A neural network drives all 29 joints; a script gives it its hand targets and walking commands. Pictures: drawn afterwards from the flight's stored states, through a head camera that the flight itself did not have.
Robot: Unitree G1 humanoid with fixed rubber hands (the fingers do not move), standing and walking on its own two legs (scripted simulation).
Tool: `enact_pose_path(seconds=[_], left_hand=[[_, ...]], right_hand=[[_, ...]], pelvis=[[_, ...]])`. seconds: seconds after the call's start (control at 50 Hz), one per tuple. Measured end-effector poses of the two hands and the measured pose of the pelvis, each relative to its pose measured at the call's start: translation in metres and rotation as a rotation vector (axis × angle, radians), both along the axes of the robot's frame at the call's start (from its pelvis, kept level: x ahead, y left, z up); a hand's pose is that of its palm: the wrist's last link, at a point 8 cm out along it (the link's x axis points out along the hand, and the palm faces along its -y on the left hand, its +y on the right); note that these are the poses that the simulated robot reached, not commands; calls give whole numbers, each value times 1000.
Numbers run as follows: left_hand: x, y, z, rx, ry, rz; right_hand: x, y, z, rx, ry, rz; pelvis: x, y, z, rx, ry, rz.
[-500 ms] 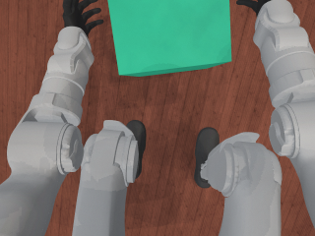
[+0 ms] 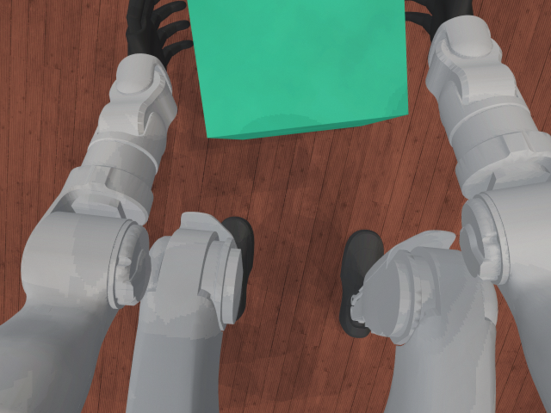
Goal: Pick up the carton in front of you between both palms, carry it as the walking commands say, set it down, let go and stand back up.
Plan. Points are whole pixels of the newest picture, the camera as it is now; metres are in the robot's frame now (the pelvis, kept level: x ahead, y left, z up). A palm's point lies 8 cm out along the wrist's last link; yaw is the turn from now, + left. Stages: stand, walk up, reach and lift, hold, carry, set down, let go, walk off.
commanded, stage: reach and lift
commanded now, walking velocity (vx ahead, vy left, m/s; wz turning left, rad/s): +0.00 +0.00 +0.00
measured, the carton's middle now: (295, 55) +0.53 +0.02 -0.25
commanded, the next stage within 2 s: none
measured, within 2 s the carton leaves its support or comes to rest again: leaves its support in 0.38 s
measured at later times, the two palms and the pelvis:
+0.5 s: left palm (155, 32) +0.52 +0.17 -0.14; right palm (445, 14) +0.54 -0.13 -0.15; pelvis +0.00 +0.00 -0.01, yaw -1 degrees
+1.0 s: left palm out of the picture +0.48 +0.16 +0.06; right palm out of the picture +0.50 -0.14 +0.06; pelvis +0.01 +0.00 +0.11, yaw -2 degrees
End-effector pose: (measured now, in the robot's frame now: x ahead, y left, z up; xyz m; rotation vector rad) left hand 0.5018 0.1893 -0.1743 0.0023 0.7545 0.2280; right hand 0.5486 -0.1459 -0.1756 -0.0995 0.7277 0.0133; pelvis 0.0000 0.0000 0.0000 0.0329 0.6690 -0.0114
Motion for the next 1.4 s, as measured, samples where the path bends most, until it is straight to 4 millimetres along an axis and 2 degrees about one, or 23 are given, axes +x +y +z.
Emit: enact_pose_path(seconds=[0.08, 0.2, 0.36, 0.46, 0.52, 0.6, 0.68, 0.78, 0.94, 1.14, 1.4], left_hand=[[7, -13, 1, -11, -11, -30], [9, -16, 2, 1, -6, 18], [18, -18, 5, -11, 4, 14], [19, -20, 24, -24, -36, 20], [13, -24, 45, -38, -66, 25], [4, -31, 86, -58, -97, 23], [-5, -36, 128, -69, -89, 19], [-16, -33, 171, -51, -63, 13], [-24, -24, 219, -44, -69, 16], [-29, -33, 271, -51, -85, -14], [-49, -35, 360, -60, -77, -23]], right_hand=[[-1, 18, -3, 19, -5, 24], [2, 19, -2, 1, -4, 13], [5, 20, 0, -6, 13, 6], [-1, 17, 14, 15, -23, -17], [-6, 13, 38, 28, -50, -36], [-16, 5, 86, 44, -77, -70], [-27, 1, 132, 54, -66, -96], [-37, 4, 174, 53, -41, -94], [-44, 13, 220, 56, -46, -87], [-61, 3, 272, 64, -63, -128], [-85, 1, 359, 71, -54, -149]], pelvis=[[-2, -1, 2, 1, 1, 2], [-4, -1, 2, 3, -1, 0], [-4, -3, -11, 7, -16, -5], [-3, -2, -14, 1, -29, -12], [-2, 0, -10, -5, -31, -19], [-1, 2, 5, -7, -17, -29], [0, 2, 27, -2, 13, -38], [-1, 1, 59, 2, 46, -37], [3, -1, 100, -5, 77, -22], [17, 0, 145, -18, 58, -24], [42, 0, 219, -21, -60, -25]])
